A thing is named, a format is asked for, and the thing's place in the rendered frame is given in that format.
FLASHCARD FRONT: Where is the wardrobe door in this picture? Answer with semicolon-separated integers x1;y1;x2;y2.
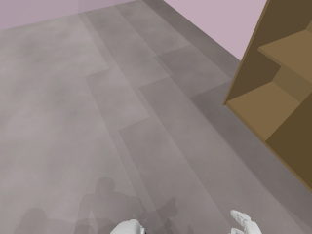
265;93;312;189

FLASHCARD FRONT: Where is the right robot hand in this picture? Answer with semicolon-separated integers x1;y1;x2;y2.
230;210;262;234

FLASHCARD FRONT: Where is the left robot thigh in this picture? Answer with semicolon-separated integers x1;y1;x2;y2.
110;220;145;234

